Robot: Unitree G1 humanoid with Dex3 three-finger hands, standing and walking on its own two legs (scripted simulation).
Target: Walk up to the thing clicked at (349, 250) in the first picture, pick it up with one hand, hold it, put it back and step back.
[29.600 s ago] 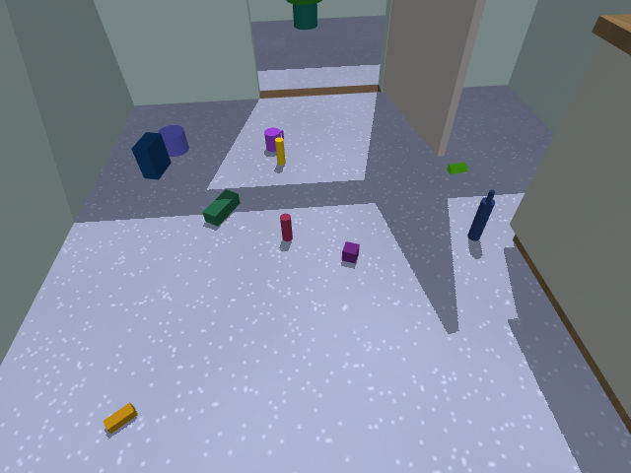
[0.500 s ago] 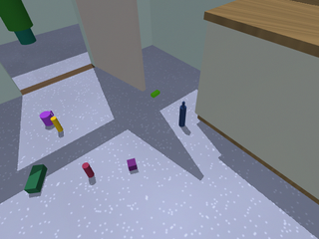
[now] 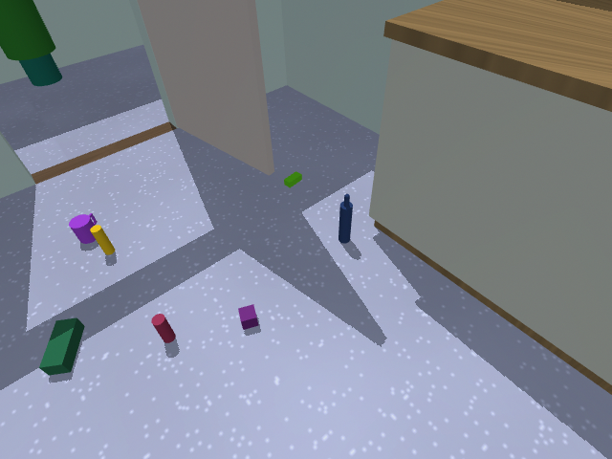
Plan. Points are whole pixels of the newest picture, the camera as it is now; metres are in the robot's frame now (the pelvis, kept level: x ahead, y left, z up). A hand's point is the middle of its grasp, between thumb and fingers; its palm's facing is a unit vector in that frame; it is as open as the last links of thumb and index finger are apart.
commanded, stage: walk up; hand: left
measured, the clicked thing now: (248, 317) +0.78 +0.28 -0.75
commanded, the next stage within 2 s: none
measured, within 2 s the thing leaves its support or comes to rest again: neither
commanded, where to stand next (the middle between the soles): +0.40 +0.04 m, yaw +0 degrees
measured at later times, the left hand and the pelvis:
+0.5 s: hand out of the picture +0.15 +0.34 -0.16, palm faces -0.06 -0.94 -0.34, open 7.4 cm; pelvis +0.11 +0.06 -0.01, yaw -1 degrees
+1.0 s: hand (154, 360) +0.34 +0.31 -0.15, palm faces -0.02 -0.93 -0.38, open 7.4 cm; pelvis +0.28 +0.03 -0.02, yaw +0 degrees
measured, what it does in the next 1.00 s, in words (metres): walks ahead: left foot, then right foot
